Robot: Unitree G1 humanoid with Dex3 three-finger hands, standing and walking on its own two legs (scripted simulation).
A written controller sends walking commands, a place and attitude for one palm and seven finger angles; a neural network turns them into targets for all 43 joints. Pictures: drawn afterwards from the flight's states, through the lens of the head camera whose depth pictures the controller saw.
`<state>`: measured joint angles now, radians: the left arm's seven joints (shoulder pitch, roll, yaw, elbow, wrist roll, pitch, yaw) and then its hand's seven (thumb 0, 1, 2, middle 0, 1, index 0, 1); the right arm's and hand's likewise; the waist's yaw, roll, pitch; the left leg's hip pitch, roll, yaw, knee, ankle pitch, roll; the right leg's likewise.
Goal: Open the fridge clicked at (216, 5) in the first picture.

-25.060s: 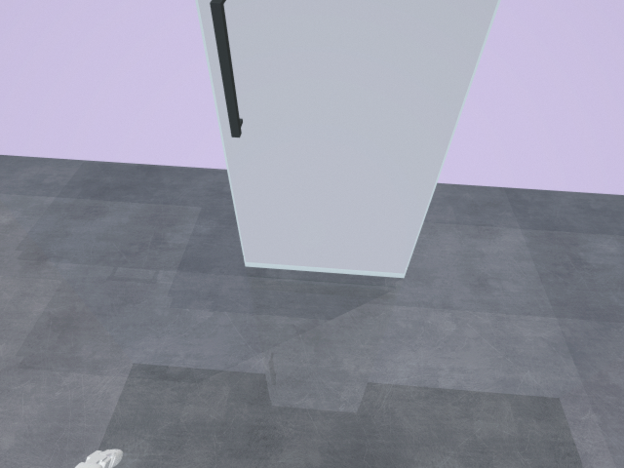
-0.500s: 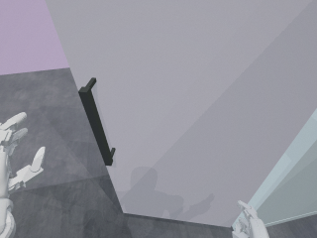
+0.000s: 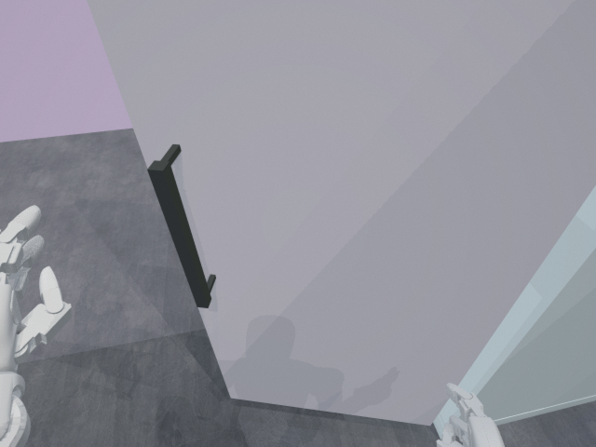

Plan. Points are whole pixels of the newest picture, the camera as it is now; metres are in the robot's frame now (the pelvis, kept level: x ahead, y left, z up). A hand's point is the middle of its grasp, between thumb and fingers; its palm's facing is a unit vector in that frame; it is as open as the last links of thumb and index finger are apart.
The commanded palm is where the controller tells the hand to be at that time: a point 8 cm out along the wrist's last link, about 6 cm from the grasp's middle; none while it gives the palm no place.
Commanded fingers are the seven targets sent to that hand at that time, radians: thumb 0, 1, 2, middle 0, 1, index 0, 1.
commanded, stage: step back with the hand held close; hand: left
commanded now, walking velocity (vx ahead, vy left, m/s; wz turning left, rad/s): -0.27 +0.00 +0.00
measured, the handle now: (190, 236) +0.39 +0.23 +0.07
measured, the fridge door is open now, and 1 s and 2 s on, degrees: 71 71 71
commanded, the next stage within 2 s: stop stepping back and stand still in 1.48 s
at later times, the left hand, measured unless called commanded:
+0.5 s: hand (16, 351) +0.14 +0.30 +0.16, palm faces +0.44 -0.76 -0.48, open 7.4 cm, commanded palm +0.08 +0.33 +0.17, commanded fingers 0.00 0.90 0.90 -0.20 -0.30 -0.20 -0.30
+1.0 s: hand out of the picture +0.08 +0.31 +0.17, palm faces +0.51 -0.71 -0.49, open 7.4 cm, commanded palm +0.01 +0.33 +0.17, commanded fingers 0.00 0.90 0.90 -0.20 -0.30 -0.20 -0.30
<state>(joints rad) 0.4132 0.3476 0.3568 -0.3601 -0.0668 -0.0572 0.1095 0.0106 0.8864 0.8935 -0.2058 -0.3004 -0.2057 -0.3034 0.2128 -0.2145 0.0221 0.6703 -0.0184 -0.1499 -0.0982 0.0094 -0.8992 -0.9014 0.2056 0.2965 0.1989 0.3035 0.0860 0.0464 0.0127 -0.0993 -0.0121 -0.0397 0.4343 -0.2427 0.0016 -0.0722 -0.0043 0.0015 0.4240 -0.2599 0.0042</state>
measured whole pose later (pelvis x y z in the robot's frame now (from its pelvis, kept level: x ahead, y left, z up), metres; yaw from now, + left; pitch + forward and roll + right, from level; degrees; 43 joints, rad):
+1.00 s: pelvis -0.11 +0.02 -0.02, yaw +5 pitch +4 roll -3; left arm 0.50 0.45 0.50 -0.51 -0.02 -0.29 0.13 0.01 0.89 0.89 -0.21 -0.30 -0.21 -0.30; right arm 0.25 -0.19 0.00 0.61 -0.02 -0.17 -0.07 0.01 -0.90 -0.90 0.21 0.30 0.20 0.30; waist 0.00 0.00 -0.03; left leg -0.53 0.00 -0.05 0.56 -0.09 0.03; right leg -0.21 0.08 0.03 0.56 -0.38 -0.02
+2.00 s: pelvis -0.26 +0.11 +0.00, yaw -4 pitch +1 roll +0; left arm 0.63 0.49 0.44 -0.57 -0.05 -0.16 0.13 0.01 0.89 0.89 -0.21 -0.30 -0.21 -0.30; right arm 0.30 -0.18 0.01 0.61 -0.03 -0.14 -0.06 0.01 -0.90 -0.90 0.21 0.30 0.20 0.30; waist 0.00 -0.05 -0.03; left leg -0.39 -0.05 0.07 0.44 -0.22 -0.02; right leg -0.14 0.06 -0.06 0.37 -0.36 -0.09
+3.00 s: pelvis -0.26 +0.11 +0.00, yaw +3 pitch +0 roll -1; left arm 0.18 0.27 0.02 1.08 0.01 0.02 0.01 0.00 0.94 0.89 -0.20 -0.30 -0.20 -0.30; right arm 0.18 -0.28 -0.02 1.07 -0.02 0.02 -0.04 0.00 -0.90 -0.90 0.20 0.30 0.20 0.30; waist 0.00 -0.01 0.10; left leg -0.25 0.00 -0.05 0.49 -0.23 -0.01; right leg -0.18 0.06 -0.03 0.45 -0.27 -0.05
